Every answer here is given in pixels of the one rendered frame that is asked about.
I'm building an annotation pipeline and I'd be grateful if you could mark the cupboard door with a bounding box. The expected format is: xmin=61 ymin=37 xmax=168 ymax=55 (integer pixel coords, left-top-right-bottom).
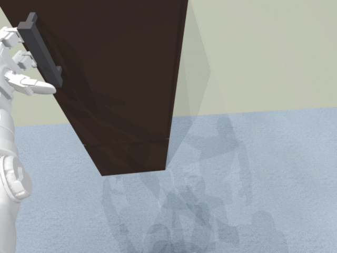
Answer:
xmin=3 ymin=0 xmax=180 ymax=145

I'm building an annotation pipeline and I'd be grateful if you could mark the robot left hand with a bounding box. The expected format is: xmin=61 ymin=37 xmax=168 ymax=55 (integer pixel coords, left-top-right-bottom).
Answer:
xmin=0 ymin=26 xmax=56 ymax=96

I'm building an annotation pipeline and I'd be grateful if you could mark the robot left forearm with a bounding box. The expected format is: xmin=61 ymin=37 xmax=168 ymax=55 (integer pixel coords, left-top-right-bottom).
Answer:
xmin=0 ymin=81 xmax=18 ymax=158

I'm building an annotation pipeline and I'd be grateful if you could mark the handle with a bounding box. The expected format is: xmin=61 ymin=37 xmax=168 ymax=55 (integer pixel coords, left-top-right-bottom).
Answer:
xmin=17 ymin=12 xmax=63 ymax=87

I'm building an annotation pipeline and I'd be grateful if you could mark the left robot upper arm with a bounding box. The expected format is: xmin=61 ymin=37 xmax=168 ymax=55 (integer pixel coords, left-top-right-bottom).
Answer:
xmin=0 ymin=155 xmax=33 ymax=253

